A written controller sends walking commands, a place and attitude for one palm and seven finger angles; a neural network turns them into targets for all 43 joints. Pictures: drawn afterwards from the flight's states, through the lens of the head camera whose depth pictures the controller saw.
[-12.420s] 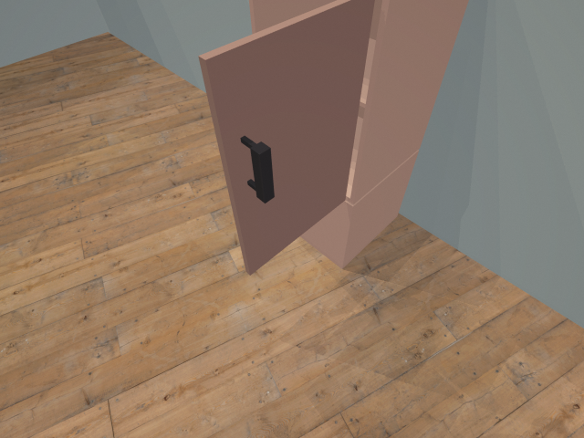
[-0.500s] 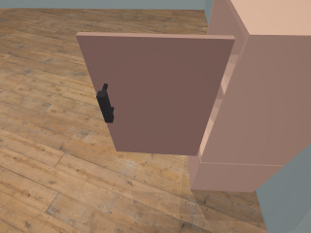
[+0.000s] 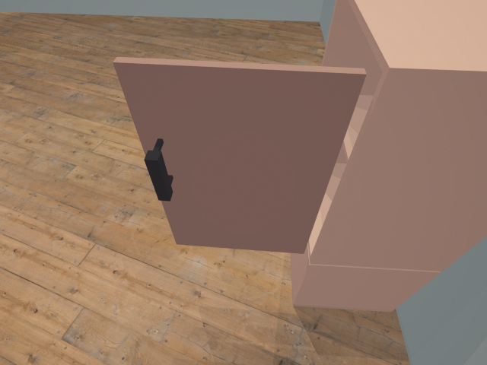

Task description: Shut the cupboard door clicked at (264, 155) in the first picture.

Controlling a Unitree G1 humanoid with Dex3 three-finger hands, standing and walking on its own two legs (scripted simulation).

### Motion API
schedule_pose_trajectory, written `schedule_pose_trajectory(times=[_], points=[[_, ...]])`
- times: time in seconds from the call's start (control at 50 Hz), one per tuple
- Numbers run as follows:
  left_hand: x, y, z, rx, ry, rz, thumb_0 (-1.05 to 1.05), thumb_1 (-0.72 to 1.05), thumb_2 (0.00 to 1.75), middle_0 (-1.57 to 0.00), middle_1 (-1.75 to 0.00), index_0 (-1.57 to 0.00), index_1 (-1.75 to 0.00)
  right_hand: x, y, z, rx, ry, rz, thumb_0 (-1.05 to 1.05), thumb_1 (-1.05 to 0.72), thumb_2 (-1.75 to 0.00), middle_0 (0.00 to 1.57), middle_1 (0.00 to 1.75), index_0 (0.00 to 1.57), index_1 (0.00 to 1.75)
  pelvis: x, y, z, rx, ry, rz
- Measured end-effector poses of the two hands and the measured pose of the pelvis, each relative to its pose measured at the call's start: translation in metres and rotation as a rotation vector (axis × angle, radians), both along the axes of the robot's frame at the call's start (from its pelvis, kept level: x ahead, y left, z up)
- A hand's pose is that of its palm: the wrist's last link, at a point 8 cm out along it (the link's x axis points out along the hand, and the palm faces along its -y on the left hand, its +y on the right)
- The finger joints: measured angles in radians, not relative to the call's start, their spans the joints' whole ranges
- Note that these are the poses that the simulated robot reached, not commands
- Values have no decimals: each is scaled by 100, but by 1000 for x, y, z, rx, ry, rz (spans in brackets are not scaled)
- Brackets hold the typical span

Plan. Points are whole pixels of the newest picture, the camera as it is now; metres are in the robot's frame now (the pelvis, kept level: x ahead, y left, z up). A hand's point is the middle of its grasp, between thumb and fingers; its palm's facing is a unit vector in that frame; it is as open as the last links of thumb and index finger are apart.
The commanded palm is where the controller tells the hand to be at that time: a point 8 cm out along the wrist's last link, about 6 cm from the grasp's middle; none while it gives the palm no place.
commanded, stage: raise the hand and make a fist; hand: left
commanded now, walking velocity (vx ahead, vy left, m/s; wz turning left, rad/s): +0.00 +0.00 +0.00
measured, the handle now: (162, 169) +0.47 +0.20 +0.03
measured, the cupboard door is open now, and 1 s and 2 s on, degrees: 89 89 89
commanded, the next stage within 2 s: bring the fist close to the handle in 1.94 s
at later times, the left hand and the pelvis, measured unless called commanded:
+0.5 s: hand out of the picture +0.10 +0.18 -0.06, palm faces +0.04 -1.00 +0.00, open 5.9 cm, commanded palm +0.10 +0.23 -0.04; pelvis -0.07 -0.02 -0.10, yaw +2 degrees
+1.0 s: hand (119, 350) +0.15 +0.20 -0.01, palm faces -0.04 -1.00 -0.04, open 3.6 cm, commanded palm +0.12 +0.25 -0.01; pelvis -0.06 +0.02 -0.08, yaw +2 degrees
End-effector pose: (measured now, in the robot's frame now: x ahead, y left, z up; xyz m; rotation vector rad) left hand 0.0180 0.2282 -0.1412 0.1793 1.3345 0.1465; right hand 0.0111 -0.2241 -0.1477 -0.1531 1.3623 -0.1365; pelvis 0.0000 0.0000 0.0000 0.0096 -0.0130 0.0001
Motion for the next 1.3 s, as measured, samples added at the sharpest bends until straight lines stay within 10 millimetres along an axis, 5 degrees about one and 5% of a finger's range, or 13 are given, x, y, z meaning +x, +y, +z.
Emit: schedule_pose_trajectory(times=[0.04,0.08,0.2,0.24,0.3,0.42,0.52,0.7,0.86,1.04,1.3], points=[[1,0,0,6,-5,-2,1,91,90,-20,-30,-20,-30,2,-2,0,-1,-3,-1,0,-91,-90,20,30,19,30,0,0,0,-5,5,2],[29,8,16,18,-204,80,1,91,90,-20,-30,-21,-30,11,-7,4,-48,-116,-1,0,-90,-90,20,30,20,30,-5,-2,-5,-6,-2,-1],[131,9,121,20,-998,55,2,91,90,-23,-34,-24,-34,67,-27,17,-61,-532,39,1,-90,-90,20,30,20,30,-16,-5,-24,12,65,50],[142,5,136,-31,-1185,7,1,91,90,-25,-36,-26,-36,87,-33,22,-63,-628,65,1,-90,-90,20,30,20,30,-25,-9,-33,15,112,42],[135,-5,133,-122,-1360,-130,1,91,90,-29,-40,-30,-40,115,-42,31,-81,-762,115,1,-90,-90,20,30,20,30,-40,-16,-52,22,175,23],[83,-3,84,-219,-1285,-167,1,90,90,-39,-51,-40,-51,149,-47,36,-123,-935,183,1,-90,-90,20,30,20,30,-63,-19,-89,7,223,26],[61,8,88,-140,-1326,-115,2,90,90,-48,-61,-49,-61,149,-26,24,-108,-943,227,1,-90,-90,20,30,19,30,-74,-17,-102,-29,220,43],[98,1,113,-216,-1310,-232,2,90,90,-65,-79,-65,-79,95,15,-8,-2,-769,162,1,-90,-90,20,30,20,30,-80,-6,-93,-53,211,46],[104,19,127,-166,-1283,-181,2,90,90,-79,-95,-80,-95,63,14,-7,-27,-676,111,1,-90,-90,20,30,20,30,-69,8,-80,-46,216,33],[112,23,134,-177,-1299,-201,2,90,90,-96,-113,-96,-113,90,4,11,-92,-717,152,1,-90,-90,20,30,20,30,-58,19,-75,-52,211,37],[128,27,158,-152,-1312,-195,2,90,90,-119,-139,-120,-139,136,28,36,-22,-807,194,1,-90,-90,20,30,20,30,-43,17,-62,-55,187,44]])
